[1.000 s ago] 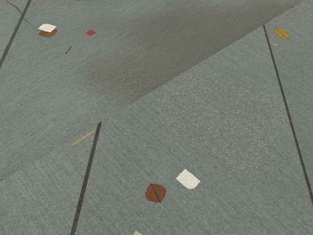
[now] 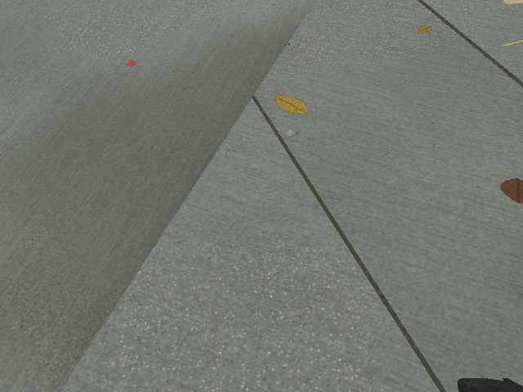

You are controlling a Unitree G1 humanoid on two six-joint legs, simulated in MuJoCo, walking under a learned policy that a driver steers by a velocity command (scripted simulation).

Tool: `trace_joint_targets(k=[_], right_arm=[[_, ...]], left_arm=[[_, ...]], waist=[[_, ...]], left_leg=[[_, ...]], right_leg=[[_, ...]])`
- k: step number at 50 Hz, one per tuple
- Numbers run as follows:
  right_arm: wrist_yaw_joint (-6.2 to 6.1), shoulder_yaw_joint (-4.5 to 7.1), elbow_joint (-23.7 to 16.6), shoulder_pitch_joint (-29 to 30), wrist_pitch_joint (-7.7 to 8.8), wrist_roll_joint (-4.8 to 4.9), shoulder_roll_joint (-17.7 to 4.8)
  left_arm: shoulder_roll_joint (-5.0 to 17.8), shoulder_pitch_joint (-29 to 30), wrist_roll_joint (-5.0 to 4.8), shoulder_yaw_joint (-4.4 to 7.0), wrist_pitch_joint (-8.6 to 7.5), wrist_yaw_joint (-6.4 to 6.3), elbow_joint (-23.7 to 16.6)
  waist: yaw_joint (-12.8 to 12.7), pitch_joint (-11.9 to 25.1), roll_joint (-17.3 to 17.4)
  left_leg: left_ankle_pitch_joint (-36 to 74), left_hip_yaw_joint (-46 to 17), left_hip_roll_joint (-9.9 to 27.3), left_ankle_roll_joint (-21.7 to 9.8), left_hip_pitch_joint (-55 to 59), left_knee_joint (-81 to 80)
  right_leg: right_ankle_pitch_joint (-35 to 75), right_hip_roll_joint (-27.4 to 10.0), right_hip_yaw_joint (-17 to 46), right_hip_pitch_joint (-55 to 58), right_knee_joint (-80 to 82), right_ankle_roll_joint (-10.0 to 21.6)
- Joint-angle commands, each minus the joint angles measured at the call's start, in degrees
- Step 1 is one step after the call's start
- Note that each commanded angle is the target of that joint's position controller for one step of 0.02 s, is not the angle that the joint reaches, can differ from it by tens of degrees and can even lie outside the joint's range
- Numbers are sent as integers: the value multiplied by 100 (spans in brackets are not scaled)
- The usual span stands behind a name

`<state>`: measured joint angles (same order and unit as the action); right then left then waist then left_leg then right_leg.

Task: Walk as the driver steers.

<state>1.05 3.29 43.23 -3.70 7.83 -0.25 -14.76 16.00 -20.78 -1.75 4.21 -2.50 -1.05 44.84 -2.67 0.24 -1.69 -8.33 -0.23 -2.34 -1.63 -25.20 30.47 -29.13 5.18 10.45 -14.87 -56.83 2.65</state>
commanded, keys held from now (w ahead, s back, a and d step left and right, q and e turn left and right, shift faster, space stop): w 0.02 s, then w+q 0.98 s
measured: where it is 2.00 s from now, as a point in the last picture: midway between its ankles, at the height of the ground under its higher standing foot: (155, 251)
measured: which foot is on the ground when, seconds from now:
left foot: down 0.00-0.40, up 0.42-0.88, down 0.90-1.00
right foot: up 0.00-0.38, down 0.40-0.90, up 0.92-1.00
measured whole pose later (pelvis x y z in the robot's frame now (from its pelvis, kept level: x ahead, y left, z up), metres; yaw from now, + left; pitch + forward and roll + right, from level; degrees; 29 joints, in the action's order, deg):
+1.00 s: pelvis +0.47 +0.09 -0.01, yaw +26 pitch +1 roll +0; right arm 1.6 3.6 39.2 -9.2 0.5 -1.7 -16.3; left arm 16.2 -16.5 1.8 3.5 -2.6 0.5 45.0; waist -2.0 -4.1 -1.0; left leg -11.3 1.4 -4.1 -4.9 -25.6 35.6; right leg -25.1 -4.8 -1.8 -19.0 -70.5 -1.5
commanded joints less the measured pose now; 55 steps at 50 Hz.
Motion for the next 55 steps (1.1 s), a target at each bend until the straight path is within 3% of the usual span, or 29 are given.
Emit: trace_joint_targets(k=[1, 2, 3, 5, 8, 10, 15, 18, 19, 20, 21, 22, 23, 24, 26, 30, 35, 40, 42, 43, 44, 45, 46, 47, 48, 49, 50, 52, 55], right_arm=[[-9, 208, -32, -1140, -78, 1, -676], [9, 169, 20, -998, -112, -29, -589], [15, 123, 53, -949, -116, -64, -531], [34, 115, 124, -1009, -108, 7, -540], [-15, 201, 182, -1140, -146, 112, -860], [-51, 236, 219, -1255, -204, 152, -978], [-82, 240, 365, -1780, -329, 225, -1029], [-126, 243, 354, -1747, -397, 235, -1035], [-131, 192, 318, -1710, -392, 196, -879], [-121, 63, 151, -1552, -359, 98, -511], [-141, -66, -46, -2148, -255, 148, -98], [-148, 47, 4, -2097, -233, 279, -599], [-147, 139, -40, -1719, -263, 286, -891], [-151, 158, -47, -1523, -313, 252, -844], [-122, 180, -112, -1375, -430, 192, -674], [-61, 136, -328, -1134, -568, 170, -381], [100, 54, -628, -336, -555, 148, -260], [244, 77, -1023, 382, -592, 171, -397], [271, 152, -1101, 267, -613, 144, -538], [264, 172, -896, -283, -708, -493, -635], [188, 271, -614, -1163, -686, -538, -710], [111, 412, -402, -2060, -669, -524, -1079], [71, 577, -566, -1842, -671, -321, -2002], [39, 590, -720, -2147, -734, -86, -1941], [-7, 535, -537, -1943, -751, -89, -1761], [-37, 428, -479, -1701, -738, -79, -1369], [-47, 333, -491, -1446, -712, -76, -1096], [-12, 236, -566, -1166, -646, -58, -874], [19, 277, -475, -1362, -558, -59, -1022]], left_arm=[[732, 239, 32, 100, -117, -14, -528], [637, 521, 120, 98, -144, 1, -627], [526, 539, 128, 93, -159, 36, -678], [310, 470, 137, 45, -178, 68, -700], [130, 1018, 206, -52, -237, 75, -909], [71, 1393, 174, -95, -270, 107, -979], [256, 2095, 63, -57, -355, 200, -1172], [487, 1684, 66, 69, -416, 187, -1075], [669, 1142, 114, 165, -422, 136, -946], [1049, 215, 227, 278, -419, 64, -856], [1510, -241, 279, 379, -314, 61, -737], [1109, -339, 233, 307, -295, 88, -636], [753, -75, 183, 194, -313, 103, -666], [535, 287, 194, 114, -319, 127, -674], [287, 768, 223, 41, -339, 166, -617], [484, 811, 235, 151, -435, 124, -423], [768, 646, 192, 243, -401, 46, -207], [1029, 283, 51, 333, -280, 37, 35], [1185, 293, 17, 372, -200, 22, 69], [1008, -26, 450, 242, -148, 61, 172], [981, -209, 407, 223, -107, 69, 191], [890, -282, 419, 158, -95, 64, 59], [168, -476, 409, -4, -97, 168, -442], [716, 266, 438, 91, -112, 174, -624], [737, 736, 328, 81, -121, 181, -747], [613, 672, 313, -3, -159, 153, -666], [590, 612, 374, -15, -136, 131, -600], [679, 307, 457, -5, 37, 117, -482], [510, 578, 444, -67, 167, 141, -550]], waist=[[679, 464, 525], [588, 123, 487], [420, 27, 602], [290, 69, 766], [365, 35, 664], [460, 16, 650], [665, -54, 753], [306, 103, 791], [37, 386, 745], [-410, 1081, 169], [-220, 1706, -1462], [-302, 1545, -1273], [-309, 869, -808], [-159, 529, -562], [131, 29, -558], [289, -106, -306], [75, -284, -188], [-77, -522, -188], [89, -328, -334], [248, -130, -423], [583, 405, -264], [1008, 1051, 178], [525, 1657, 1862], [1046, 2148, 861], [914, 1376, 564], [680, 708, 394], [439, 376, 429], [137, 356, 544], [128, 198, 455]], left_leg=[[-1263, -2884, 2081, -1016, 2993, -1434], [-656, -2461, 1835, -1026, 2394, -1567], [-223, -2110, 1631, -1007, 2020, -1698], [456, -1786, 1451, -1126, 1786, -1857], [1068, -1463, 1397, -1245, 1647, -2008], [1112, -1191, 1244, -1132, 1463, -2003], [661, -1381, 1320, -980, 1521, -1713], [374, -1584, 1270, -729, 1442, -1168], [553, -1435, 994, -560, 1159, -562], [-166, -1034, 584, -304, 345, 1047], [-2347, -344, 23, -25, -1428, 2807], [-2523, -636, 292, 17, -2146, 3759], [-2023, -710, 504, 5, -2337, 4043], [-1584, -619, 663, 33, -2171, 4009], [-1078, -620, 891, 82, -1819, 3662], [-367, -569, 957, 208, -1717, 3179], [931, -265, 874, 142, -1409, 1624], [466, 92, 736, -152, -1343, 823], [-131, 421, 438, -372, -836, 691], [-633, 833, 50, -500, -147, 465], [-542, 942, -341, -656, 1191, 296], [-834, -23, 148, -879, 2693, 151], [-573, -3225, 2024, -1658, 4224, -483], [-113, -4519, 2231, -1878, 4285, -1257], [187, -3524, 2074, -1740, 3915, -1179], [625, -2846, 1837, -1561, 3049, -1161], [960, -2374, 1493, -1366, 2356, -1226], [1152, -1915, 1190, -1323, 1553, -1437], [776, -1792, 998, -1440, 1200, -1746]], right_leg=[[615, -657, -121, -2945, -1704, -84], [850, -770, -178, -2817, -1376, -79], [976, -916, -269, -2544, -1105, -54], [1015, -995, -551, -2292, -574, -95], [1481, -1014, -761, -2202, 640, -242], [2130, -889, -832, -1825, 1478, -313], [2702, -600, -824, -1150, 2568, -365], [2592, -561, -849, -78, 3175, -171], [2492, -708, -777, 800, 3237, -22], [2371, -1717, 152, 2160, 3169, 351], [1813, -3034, 2199, 3565, 3525, 1149], [674, -3054, 2939, 3338, 3837, 1338], [626, -2787, 2162, 2767, 3951, 1124], [1043, -2496, 1474, 2170, 4094, 944], [1840, -2134, 557, 1237, 4468, 794], [3000, -2118, -414, 839, 4821, 872], [3228, -1998, -1406, 867, 4856, 674], [3418, -2247, -1793, 1564, 4585, 462], [4992, -2247, -2006, 1786, 3950, 344], [5697, -2088, -2387, 1840, 3026, 175], [5942, -1953, -2515, 1371, 1659, 80], [4489, -1803, -2530, 223, -93, -103], [-570, -746, -2233, -2093, -2104, -495], [-394, -545, -1006, -2555, -2577, -492], [225, -839, -814, -2928, -2527, -376], [716, -1088, -848, -2738, -1958, -322], [848, -1222, -815, -2347, -1503, -305], [841, -1235, -822, -1631, -1012, -356], [1183, -1121, -953, -1623, -281, -459]])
